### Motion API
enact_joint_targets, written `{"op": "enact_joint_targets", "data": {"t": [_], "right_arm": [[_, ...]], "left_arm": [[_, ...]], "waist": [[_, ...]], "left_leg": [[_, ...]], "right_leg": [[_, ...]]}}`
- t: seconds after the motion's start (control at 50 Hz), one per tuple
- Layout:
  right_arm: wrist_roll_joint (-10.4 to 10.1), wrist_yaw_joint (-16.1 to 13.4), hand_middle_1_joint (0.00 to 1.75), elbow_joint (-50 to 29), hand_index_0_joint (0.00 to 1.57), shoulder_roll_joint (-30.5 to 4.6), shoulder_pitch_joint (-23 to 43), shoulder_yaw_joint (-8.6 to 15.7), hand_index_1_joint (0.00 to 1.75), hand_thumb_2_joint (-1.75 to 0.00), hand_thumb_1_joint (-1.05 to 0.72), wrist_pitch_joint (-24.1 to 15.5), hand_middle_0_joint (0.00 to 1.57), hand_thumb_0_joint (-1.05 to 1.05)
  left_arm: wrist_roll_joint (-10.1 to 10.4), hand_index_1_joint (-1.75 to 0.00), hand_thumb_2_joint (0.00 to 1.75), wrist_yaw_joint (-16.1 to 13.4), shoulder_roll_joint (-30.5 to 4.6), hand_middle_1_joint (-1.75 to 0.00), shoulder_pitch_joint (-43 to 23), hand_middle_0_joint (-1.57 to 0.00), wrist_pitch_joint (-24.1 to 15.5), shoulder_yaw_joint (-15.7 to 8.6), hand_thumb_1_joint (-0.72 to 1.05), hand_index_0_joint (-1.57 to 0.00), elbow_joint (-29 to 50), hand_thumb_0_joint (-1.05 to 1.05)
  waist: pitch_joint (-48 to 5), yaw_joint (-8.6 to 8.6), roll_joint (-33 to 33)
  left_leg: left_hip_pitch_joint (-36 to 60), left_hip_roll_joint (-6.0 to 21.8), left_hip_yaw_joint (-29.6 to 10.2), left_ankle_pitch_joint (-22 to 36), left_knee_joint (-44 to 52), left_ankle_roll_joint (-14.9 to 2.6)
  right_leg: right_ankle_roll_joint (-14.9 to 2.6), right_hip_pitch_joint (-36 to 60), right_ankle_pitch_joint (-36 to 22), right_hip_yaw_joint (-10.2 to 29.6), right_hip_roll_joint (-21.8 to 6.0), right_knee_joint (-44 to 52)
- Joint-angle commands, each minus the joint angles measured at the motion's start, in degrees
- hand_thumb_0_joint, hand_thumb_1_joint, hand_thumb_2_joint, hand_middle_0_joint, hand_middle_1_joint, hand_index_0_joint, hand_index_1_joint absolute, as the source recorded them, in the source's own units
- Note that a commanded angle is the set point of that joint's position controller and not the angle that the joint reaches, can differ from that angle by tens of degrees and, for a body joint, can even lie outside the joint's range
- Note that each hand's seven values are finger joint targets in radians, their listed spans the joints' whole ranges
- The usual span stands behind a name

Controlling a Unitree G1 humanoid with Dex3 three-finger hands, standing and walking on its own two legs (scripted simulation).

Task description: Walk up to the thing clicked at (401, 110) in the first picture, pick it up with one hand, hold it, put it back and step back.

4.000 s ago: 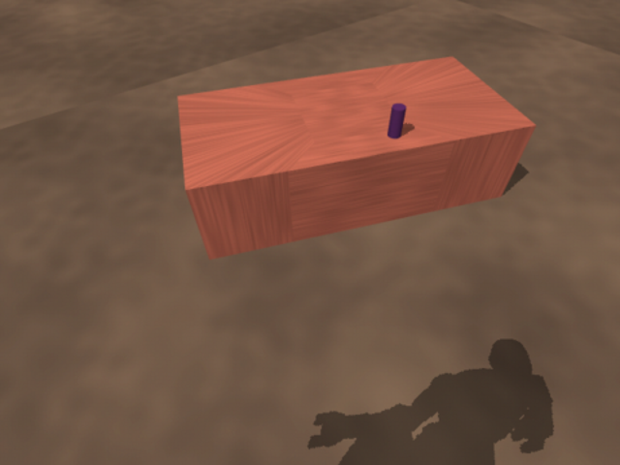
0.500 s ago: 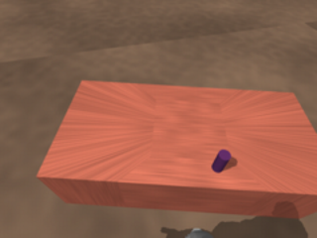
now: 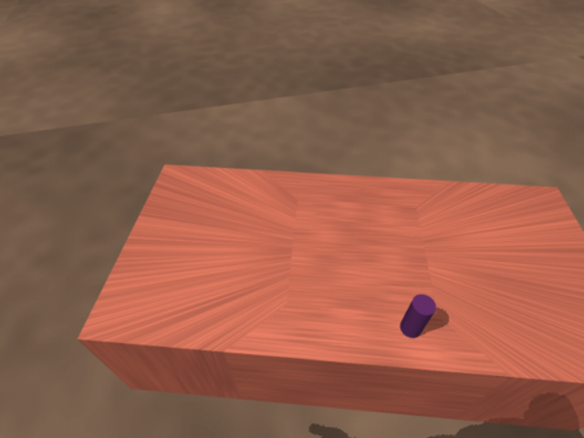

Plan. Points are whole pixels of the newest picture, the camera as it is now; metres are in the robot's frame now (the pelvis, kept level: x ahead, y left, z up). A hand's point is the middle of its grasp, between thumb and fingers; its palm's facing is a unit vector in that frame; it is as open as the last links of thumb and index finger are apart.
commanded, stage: walk up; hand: right
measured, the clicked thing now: (416, 316) +0.46 -0.27 -0.31
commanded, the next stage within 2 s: stand in 1.26 s
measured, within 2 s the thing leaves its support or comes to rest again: neither
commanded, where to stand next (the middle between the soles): +0.06 +0.02 m, yaw -2 degrees
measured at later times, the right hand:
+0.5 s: hand out of the picture +0.15 -0.25 -0.14, palm faces -0.03 +0.94 -0.33, open 7.4 cm
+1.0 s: hand out of the picture +0.12 -0.26 -0.14, palm faces -0.02 +0.94 -0.33, open 7.4 cm
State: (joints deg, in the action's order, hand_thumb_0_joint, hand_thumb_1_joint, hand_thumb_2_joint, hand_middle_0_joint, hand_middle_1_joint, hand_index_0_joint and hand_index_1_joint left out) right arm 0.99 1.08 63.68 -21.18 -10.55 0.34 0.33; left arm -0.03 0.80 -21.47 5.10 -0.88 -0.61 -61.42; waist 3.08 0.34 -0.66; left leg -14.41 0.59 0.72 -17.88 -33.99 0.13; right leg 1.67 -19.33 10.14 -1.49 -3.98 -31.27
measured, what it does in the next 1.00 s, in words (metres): stands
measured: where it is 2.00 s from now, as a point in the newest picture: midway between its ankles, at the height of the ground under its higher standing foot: outside the picture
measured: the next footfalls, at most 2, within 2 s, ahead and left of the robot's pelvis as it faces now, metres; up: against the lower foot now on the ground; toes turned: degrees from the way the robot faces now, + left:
none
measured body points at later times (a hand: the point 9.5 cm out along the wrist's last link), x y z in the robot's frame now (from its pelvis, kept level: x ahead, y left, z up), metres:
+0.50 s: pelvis +0.03 +0.00 +0.02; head +0.04 -0.01 +0.47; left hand +0.10 +0.30 -0.11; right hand +0.15 -0.30 -0.11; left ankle +0.01 +0.12 -0.73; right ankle +0.07 -0.15 -0.73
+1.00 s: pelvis +0.04 -0.01 +0.02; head +0.06 -0.02 +0.47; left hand +0.13 +0.29 -0.11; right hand +0.12 -0.31 -0.12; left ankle +0.01 +0.12 -0.73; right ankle +0.07 -0.15 -0.73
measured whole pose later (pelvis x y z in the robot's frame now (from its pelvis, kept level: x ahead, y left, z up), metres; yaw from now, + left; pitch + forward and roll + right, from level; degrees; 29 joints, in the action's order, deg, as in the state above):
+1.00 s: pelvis +0.04 -0.01 +0.02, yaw +1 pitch -2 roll +0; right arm 0.4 0.5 66.1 -20.3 -4.9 1.3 1.0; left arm -0.6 0.4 -19.6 2.3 -0.7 -1.4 -66.0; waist 3.5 0.3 0.8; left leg -4.3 1.0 -0.9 -13.0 -18.8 1.3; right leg 1.8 -9.9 7.8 -3.8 -3.5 -19.5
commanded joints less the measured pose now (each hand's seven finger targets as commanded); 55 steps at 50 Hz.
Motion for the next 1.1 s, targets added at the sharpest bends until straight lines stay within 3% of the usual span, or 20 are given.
{"op": "enact_joint_targets", "data": {"t": [0.0, 0.04, 0.12, 0.28, 0.4, 0.48, 0.6, 0.88, 1.08], "right_arm": [[-0.11, -0.81, 0.30, -3.07, 0.20, -13.17, 5.52, 2.33, 0.30, -0.90, -0.90, -2.17, 0.20, 0.00], [-0.36, -0.99, 0.30, -2.56, 0.20, -12.84, 6.53, 2.40, 0.30, -0.90, -0.90, -2.18, 0.20, 0.00], [-0.61, -1.21, 0.30, -1.83, 0.20, -12.68, 6.81, 2.76, 0.30, -0.90, -0.90, -1.73, 0.20, 0.00], [-0.96, -1.17, 0.30, -1.39, 0.20, -12.00, 9.37, 3.07, 0.30, -0.90, -0.90, -1.11, 0.20, 0.00], [-0.90, -0.90, 0.30, -1.17, 0.20, -11.60, 10.55, 3.23, 0.30, -0.90, -0.90, -0.66, 0.20, 0.00], [-0.93, -0.78, 0.30, -1.36, 0.20, -11.33, 10.79, 3.12, 0.30, -0.90, -0.90, -0.66, 0.20, 0.00], [-0.79, -0.75, 0.30, -1.16, 0.20, -11.07, 10.29, 3.13, 0.30, -0.90, -0.90, -0.56, 0.20, 0.00], [-0.65, -1.08, 0.30, -1.42, 0.20, -11.16, 8.53, 3.02, 0.30, -0.90, -0.90, -0.72, 0.20, 0.00], [-0.61, -1.09, 0.30, -1.80, 0.20, -11.05, 7.50, 2.95, 0.30, -0.90, -0.90, -0.76, 0.20, 0.00]], "left_arm": [[0.39, -0.30, 0.90, -0.96, -11.60, -0.30, -4.02, -0.20, -1.51, -2.19, 0.90, -0.20, 1.98, 0.00], [0.65, -0.30, 0.90, -1.04, -11.38, -0.30, -3.27, -0.20, -1.49, -1.92, 0.90, -0.20, 0.78, 0.00], [0.48, -0.30, 0.90, -1.10, -11.64, -0.30, -4.74, -0.20, -1.45, -1.69, 0.90, -0.20, -0.44, 0.00], [0.07, -0.30, 0.90, -1.20, -11.42, -0.30, -4.42, -0.20, -1.45, -1.58, 0.90, -0.20, -2.55, 0.00], [-0.34, -0.30, 0.90, -1.28, -11.15, -0.30, -5.37, -0.20, -1.59, -1.75, 0.90, -0.20, -2.93, 0.00], [-0.51, -0.30, 0.90, -1.34, -11.18, -0.30, -5.26, -0.20, -1.80, -2.05, 0.90, -0.20, -2.84, 0.00], [-0.68, -0.30, 0.90, -1.40, -11.20, -0.30, -5.02, -0.20, -1.74, -2.47, 0.90, -0.20, -2.40, 0.00], [-0.70, -0.30, 0.90, -1.50, -10.82, -0.30, -4.95, -0.20, -1.28, -3.07, 0.90, -0.20, -0.97, 0.00], [-0.75, -0.30, 0.90, -1.46, -10.60, -0.30, -5.62, -0.20, -1.12, -3.13, 0.90, -0.20, -0.35, 0.00]], "waist": [[-4.01, -1.69, 3.91], [-4.53, -2.01, 4.13], [-5.74, -0.91, 3.28], [-5.63, -0.99, 1.67], [-4.27, -0.55, 0.65], [-5.79, -0.64, -0.07], [-6.17, -0.65, -0.39], [-7.60, -0.77, 0.04], [-6.47, -0.48, 0.32]], "left_leg": [[-3.84, 7.32, -9.16, 2.61, 14.85, -2.75], [-1.34, 7.31, -8.14, 7.38, 14.43, -2.54], [1.83, 6.68, -6.26, 11.54, 14.47, -2.04], [6.13, 6.56, -5.01, 14.29, 15.53, -1.82], [6.38, 6.18, -5.33, 10.69, 17.66, -1.44], [7.83, 6.16, -5.12, 13.69, 17.37, -1.24], [8.66, 6.12, -4.90, 13.94, 17.60, -1.11], [8.13, 6.28, -4.62, 17.76, 17.56, -0.88], [7.41, 6.30, -4.60, 15.92, 18.08, -0.95]], "right_leg": [[-3.28, 9.81, 1.98, 3.30, -2.74, 6.34], [-3.01, 10.54, -2.52, 2.55, -3.04, 7.16], [-2.61, 12.19, -8.02, 2.61, -4.15, 9.05], [-1.85, 12.03, -9.51, 2.58, -5.15, 11.54], [-1.52, 11.36, -5.21, 3.23, -5.31, 13.89], [-1.23, 12.84, -7.70, 2.93, -5.41, 14.25], [-1.41, 13.10, -6.11, 3.06, -5.54, 14.96], [-1.67, 16.43, -11.91, 2.33, -5.42, 13.03], [-1.75, 16.17, -10.19, 2.22, -4.89, 13.29]]}}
